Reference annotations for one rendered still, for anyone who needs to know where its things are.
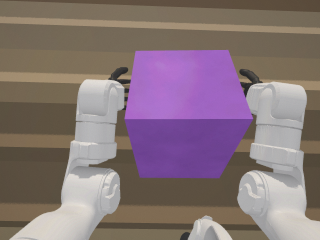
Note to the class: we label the robot left forearm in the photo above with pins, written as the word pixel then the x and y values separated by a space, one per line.
pixel 98 103

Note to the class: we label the robot right hand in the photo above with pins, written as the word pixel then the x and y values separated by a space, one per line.
pixel 252 77

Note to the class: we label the left robot upper arm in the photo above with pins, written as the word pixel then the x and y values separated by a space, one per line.
pixel 89 193

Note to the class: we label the robot right shin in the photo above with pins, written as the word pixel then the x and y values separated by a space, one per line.
pixel 205 217

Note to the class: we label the robot left hand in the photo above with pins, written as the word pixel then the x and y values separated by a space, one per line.
pixel 115 75

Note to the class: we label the robot right thigh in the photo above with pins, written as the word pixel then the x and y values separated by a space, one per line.
pixel 209 230

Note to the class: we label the carton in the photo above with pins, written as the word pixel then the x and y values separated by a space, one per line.
pixel 186 113

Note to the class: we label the robot right forearm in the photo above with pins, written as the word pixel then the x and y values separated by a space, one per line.
pixel 280 110

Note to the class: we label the right robot upper arm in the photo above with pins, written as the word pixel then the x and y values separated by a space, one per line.
pixel 277 204

